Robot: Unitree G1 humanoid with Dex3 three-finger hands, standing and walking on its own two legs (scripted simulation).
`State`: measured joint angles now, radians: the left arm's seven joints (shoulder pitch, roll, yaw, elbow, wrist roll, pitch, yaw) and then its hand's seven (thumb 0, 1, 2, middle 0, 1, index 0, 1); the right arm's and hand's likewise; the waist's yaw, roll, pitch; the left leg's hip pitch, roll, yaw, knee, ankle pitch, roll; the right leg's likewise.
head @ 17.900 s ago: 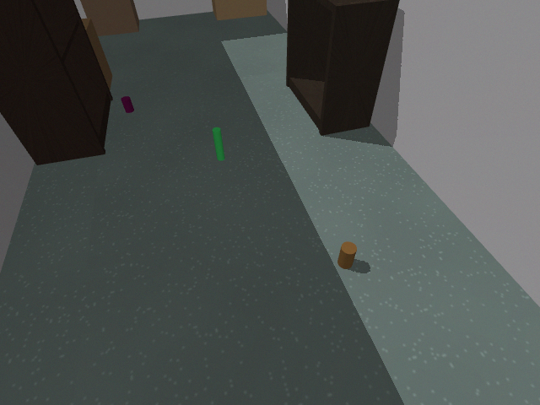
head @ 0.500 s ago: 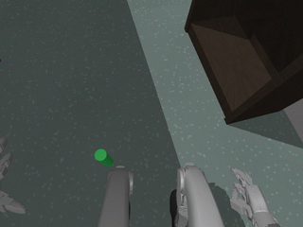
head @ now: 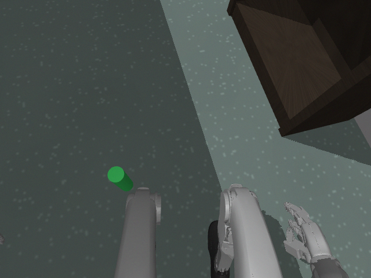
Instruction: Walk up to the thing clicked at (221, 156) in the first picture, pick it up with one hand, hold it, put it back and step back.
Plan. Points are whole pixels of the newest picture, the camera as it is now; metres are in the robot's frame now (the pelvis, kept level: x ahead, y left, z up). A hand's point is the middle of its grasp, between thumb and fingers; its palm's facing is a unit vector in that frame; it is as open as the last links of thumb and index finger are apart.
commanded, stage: go down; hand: left
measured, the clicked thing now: (122, 180) +0.37 +0.21 -0.35
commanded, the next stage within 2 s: none
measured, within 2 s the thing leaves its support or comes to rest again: neither
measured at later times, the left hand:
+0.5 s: hand out of the picture +0.29 +0.39 -0.06, palm faces +0.11 -0.99 -0.13, open 17.6 cm
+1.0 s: hand (4, 186) +0.30 +0.39 -0.07, palm faces +0.09 -0.99 -0.11, open 17.6 cm
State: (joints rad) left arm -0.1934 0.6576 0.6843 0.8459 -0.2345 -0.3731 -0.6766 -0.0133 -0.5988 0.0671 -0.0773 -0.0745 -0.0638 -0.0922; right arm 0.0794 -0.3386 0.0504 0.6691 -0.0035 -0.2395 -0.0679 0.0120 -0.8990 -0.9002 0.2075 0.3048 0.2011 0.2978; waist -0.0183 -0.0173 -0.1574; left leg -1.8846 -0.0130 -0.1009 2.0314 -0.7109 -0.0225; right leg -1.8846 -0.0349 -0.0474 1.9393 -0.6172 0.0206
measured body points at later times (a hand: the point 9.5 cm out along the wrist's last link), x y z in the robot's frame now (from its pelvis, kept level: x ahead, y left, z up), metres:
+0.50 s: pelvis -0.01 +0.00 -0.03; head +0.18 +0.05 +0.37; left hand +0.28 +0.44 -0.04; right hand +0.19 -0.26 -0.13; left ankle +0.07 +0.12 -0.42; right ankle +0.10 -0.13 -0.42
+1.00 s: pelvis -0.01 +0.00 -0.06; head +0.18 +0.06 +0.35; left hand +0.29 +0.44 -0.06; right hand +0.19 -0.27 -0.16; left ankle +0.07 +0.12 -0.42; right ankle +0.10 -0.13 -0.42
